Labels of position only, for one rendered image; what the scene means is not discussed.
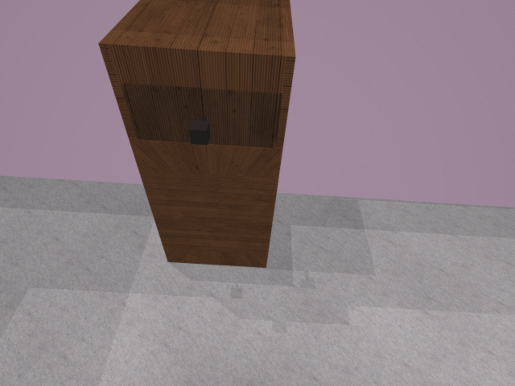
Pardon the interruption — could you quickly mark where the drawer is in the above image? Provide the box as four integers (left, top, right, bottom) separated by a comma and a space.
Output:
122, 83, 280, 148

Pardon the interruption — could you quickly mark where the handle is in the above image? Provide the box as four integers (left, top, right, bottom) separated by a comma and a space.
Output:
189, 117, 210, 145

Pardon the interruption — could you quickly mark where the cabinet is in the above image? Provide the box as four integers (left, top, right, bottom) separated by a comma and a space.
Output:
99, 0, 295, 268

